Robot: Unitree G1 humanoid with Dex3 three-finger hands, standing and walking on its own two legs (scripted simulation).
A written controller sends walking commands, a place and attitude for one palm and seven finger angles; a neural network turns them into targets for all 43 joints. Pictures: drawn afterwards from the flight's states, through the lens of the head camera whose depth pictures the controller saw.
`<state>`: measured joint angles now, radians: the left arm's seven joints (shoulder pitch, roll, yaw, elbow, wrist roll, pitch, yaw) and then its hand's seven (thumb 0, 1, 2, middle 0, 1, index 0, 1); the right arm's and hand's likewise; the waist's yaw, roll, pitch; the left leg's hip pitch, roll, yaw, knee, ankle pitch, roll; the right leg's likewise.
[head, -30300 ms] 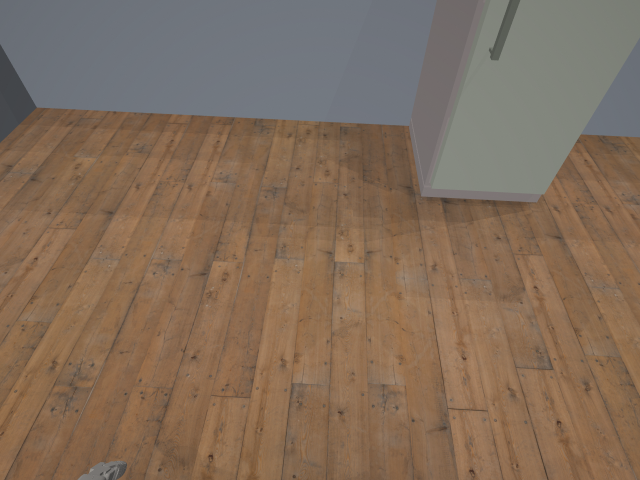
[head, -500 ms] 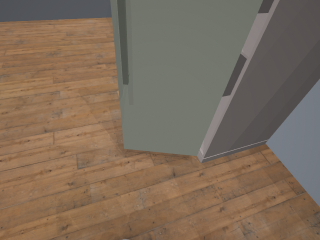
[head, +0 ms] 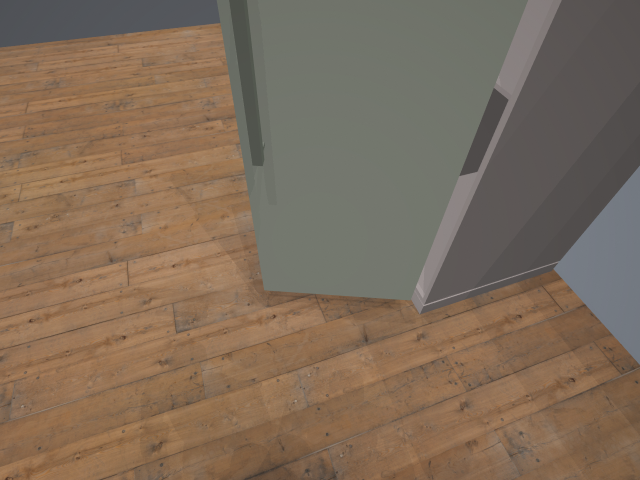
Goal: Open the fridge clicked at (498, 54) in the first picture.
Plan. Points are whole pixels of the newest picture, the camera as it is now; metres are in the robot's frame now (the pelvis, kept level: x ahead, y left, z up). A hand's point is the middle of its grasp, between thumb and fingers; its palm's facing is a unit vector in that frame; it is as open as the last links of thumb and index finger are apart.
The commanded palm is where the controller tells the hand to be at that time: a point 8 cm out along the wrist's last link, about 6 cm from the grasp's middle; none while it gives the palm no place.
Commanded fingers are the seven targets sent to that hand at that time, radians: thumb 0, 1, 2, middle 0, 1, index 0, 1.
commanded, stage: let the arm hang, fingers relaxed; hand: left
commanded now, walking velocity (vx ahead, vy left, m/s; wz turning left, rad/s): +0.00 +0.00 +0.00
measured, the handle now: (248, 54) +0.75 +0.17 +0.16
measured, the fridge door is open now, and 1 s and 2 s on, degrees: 67 67 67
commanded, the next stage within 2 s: look to check the result in 0.28 s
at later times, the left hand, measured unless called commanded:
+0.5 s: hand out of the picture +0.00 +0.16 -0.18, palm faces +0.00 -0.98 -0.18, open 7.4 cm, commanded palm none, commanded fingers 0.00 0.90 0.90 -0.20 -0.30 -0.20 -0.30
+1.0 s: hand out of the picture +0.02 +0.15 -0.18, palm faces -0.01 -0.99 -0.17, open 7.4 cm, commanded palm none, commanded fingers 0.00 0.90 0.90 -0.20 -0.30 -0.20 -0.30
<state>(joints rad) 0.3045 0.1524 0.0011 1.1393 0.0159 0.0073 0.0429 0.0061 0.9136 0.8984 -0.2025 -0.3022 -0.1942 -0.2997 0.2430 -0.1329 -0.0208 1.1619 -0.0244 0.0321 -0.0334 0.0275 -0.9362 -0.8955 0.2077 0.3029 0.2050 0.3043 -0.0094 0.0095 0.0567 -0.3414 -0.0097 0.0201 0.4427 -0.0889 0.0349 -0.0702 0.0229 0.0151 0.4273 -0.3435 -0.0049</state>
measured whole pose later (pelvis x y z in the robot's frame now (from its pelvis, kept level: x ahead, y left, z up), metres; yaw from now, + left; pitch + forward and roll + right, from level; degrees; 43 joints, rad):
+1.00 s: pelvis +0.03 -0.01 +0.00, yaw -1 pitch -1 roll +0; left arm 0.28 0.14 0.00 1.14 0.01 0.00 0.05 0.01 0.91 0.90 -0.20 -0.30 -0.20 -0.30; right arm 0.20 -0.15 -0.02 1.17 -0.02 0.01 -0.04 0.01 -0.92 -0.90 0.20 0.30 0.20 0.30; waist -0.01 -0.02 0.06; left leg -0.29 0.00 0.04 0.44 -0.14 0.02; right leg 0.01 0.03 0.04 0.36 -0.34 -0.02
